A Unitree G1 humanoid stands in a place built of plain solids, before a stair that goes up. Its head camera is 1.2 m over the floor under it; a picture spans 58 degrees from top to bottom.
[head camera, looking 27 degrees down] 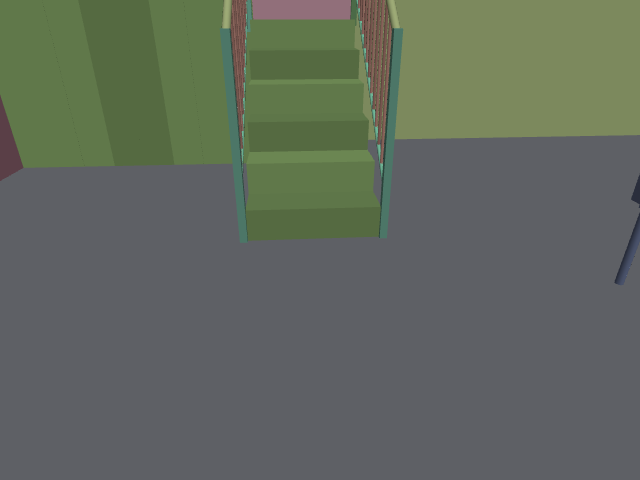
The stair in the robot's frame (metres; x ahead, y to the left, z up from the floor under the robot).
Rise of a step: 0.20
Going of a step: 0.27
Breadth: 0.81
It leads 4 degrees to the left of straight ahead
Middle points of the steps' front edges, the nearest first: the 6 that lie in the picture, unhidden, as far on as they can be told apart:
2.37 0.04 0.20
2.64 0.06 0.40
2.91 0.07 0.60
3.18 0.09 0.80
3.45 0.11 1.00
3.71 0.13 1.20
